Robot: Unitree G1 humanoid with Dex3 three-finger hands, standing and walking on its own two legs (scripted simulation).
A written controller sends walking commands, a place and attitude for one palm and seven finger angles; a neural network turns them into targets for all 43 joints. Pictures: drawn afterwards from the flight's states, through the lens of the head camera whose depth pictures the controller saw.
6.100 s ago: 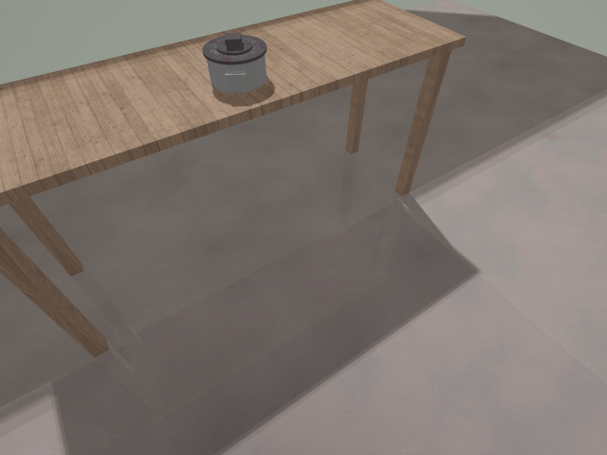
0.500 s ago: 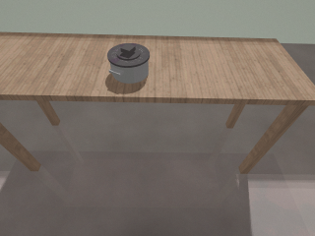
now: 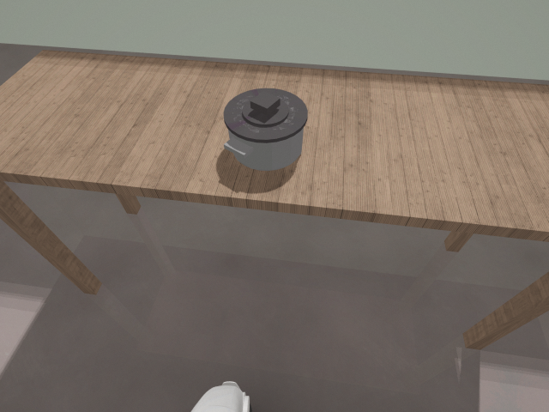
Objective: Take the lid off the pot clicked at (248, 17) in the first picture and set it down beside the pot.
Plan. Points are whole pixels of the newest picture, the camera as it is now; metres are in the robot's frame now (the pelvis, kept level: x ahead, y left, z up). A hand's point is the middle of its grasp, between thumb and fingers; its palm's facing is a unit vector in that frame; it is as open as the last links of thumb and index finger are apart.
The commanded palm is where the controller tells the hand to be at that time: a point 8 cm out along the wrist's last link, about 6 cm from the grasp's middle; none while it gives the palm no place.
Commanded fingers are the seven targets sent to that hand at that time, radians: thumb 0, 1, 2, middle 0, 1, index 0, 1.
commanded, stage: take the last steps up to it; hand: left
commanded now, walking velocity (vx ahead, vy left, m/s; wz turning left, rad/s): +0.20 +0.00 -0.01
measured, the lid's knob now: (265, 103) +0.64 +0.09 +0.08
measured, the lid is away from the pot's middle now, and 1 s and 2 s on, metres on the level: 0.00 0.00 0.00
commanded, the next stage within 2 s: come to a stop and stand still in 0.18 s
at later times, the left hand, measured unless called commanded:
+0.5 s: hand (186, 349) +0.23 +0.19 -0.17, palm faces -0.02 -0.98 -0.21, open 7.4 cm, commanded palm none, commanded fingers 0.00 0.90 0.90 -0.20 -0.30 -0.20 -0.30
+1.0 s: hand (176, 389) +0.17 +0.19 -0.16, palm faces +0.01 -0.96 -0.28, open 7.4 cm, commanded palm none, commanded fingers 0.00 0.90 0.90 -0.20 -0.30 -0.20 -0.30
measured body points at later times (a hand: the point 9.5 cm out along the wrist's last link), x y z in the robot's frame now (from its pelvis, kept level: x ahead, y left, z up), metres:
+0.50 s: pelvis +0.14 +0.02 -0.01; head +0.15 +0.01 +0.44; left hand +0.23 +0.25 -0.15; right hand +0.16 -0.21 -0.17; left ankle +0.10 +0.12 -0.74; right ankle +0.19 -0.10 -0.74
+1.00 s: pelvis +0.13 +0.00 +0.00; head +0.14 -0.02 +0.45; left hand +0.17 +0.24 -0.14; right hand +0.17 -0.23 -0.17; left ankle +0.10 +0.12 -0.74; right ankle +0.16 -0.09 -0.74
